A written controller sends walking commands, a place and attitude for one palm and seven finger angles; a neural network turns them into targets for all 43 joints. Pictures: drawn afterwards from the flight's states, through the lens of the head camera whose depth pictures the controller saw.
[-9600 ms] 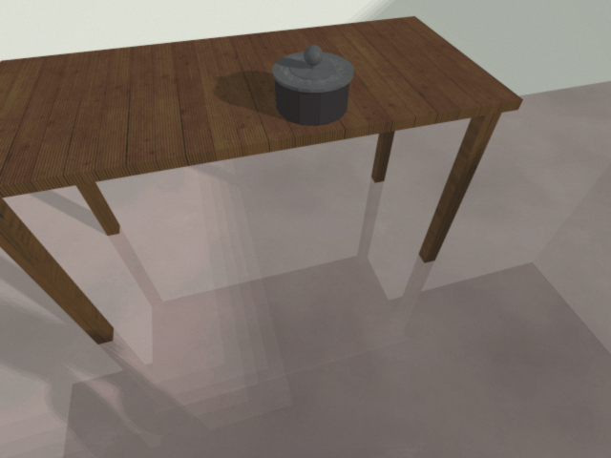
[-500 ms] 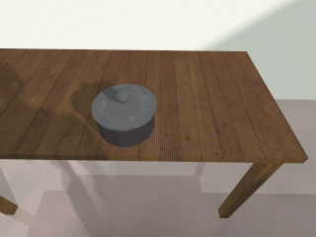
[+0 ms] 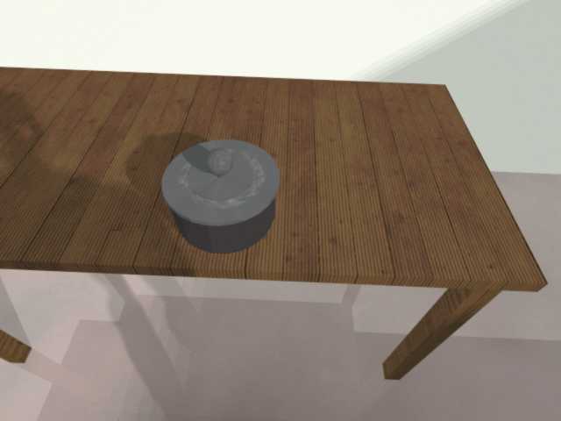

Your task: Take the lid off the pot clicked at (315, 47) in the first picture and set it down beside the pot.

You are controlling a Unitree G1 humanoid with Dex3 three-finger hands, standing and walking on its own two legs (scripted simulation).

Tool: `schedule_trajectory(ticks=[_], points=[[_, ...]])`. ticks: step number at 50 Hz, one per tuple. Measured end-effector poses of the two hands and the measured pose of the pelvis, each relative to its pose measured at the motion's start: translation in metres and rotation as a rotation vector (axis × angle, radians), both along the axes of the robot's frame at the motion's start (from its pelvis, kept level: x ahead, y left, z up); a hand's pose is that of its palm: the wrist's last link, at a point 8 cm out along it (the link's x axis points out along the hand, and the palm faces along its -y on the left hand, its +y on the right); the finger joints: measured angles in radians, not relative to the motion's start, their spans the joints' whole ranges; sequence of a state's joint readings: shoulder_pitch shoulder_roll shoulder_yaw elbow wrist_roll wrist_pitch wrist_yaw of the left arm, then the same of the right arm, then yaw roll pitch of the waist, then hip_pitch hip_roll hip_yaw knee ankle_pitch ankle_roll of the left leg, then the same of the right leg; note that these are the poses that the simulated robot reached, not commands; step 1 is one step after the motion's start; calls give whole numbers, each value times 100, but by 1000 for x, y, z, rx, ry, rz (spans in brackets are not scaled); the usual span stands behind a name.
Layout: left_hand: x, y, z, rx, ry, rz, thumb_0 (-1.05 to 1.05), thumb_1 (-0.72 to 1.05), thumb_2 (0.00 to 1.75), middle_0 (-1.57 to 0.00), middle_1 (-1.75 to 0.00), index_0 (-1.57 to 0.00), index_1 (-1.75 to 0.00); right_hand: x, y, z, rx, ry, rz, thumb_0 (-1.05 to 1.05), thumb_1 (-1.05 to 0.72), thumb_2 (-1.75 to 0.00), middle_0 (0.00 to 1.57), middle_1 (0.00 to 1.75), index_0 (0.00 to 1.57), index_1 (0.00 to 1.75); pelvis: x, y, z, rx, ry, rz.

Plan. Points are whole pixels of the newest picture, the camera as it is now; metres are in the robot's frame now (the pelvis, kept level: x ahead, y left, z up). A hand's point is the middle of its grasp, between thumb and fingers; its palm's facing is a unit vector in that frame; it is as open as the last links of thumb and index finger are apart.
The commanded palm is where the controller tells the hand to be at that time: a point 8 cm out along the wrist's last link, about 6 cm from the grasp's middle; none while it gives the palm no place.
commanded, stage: lift the closed hand beside the body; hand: left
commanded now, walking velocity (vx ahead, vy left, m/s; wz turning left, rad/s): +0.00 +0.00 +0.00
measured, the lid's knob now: (219, 162) +0.47 +0.14 +0.10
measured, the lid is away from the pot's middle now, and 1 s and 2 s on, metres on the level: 0.00 0.00 0.00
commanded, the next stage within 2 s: raise the hand higher, near the body in 0.56 s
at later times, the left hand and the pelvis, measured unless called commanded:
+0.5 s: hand out of the picture +0.09 +0.21 -0.01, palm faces +0.29 -0.92 -0.28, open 3.3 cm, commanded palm +0.05 +0.25 +0.02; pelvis -0.03 -0.01 +0.00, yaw +2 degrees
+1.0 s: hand (74, 417) +0.11 +0.24 +0.05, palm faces +0.27 -0.88 -0.39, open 3.1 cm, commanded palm +0.07 +0.27 +0.08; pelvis -0.02 +0.01 +0.00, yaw +1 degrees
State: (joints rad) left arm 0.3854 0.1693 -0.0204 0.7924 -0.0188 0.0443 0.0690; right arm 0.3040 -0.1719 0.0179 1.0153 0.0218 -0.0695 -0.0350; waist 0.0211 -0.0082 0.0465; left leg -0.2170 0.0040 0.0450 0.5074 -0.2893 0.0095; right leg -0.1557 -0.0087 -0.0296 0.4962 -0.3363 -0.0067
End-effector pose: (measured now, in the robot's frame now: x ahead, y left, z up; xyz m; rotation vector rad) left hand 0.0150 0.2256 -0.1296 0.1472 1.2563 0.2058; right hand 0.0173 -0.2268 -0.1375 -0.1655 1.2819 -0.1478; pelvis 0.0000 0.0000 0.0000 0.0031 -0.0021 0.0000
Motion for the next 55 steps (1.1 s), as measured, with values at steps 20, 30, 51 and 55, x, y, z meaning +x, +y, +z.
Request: schedule_trajectory(ticks=[20,30,51,55], points=[[49,21,125,176,-718,26,2,90,90,-84,-100,-84,-99,181,-3,112,-44,-818,230,1,-91,-90,20,30,20,30,-31,-15,2,-7,-46,44],[47,33,155,242,-785,3,2,90,90,-119,-139,-119,-138,147,13,81,-3,-684,200,1,-90,-90,20,30,20,30,-29,-11,4,-8,-61,38],[68,50,209,335,-942,-114,2,89,90,-129,-150,-130,-149,142,15,75,-21,-669,153,1,-90,-90,20,30,20,30,-20,6,5,-5,-68,15],[73,48,218,337,-989,-118,2,89,90,-130,-150,-130,-150,154,22,82,-14,-706,173,1,-90,-90,20,30,20,30,-19,8,5,-5,-68,18]])
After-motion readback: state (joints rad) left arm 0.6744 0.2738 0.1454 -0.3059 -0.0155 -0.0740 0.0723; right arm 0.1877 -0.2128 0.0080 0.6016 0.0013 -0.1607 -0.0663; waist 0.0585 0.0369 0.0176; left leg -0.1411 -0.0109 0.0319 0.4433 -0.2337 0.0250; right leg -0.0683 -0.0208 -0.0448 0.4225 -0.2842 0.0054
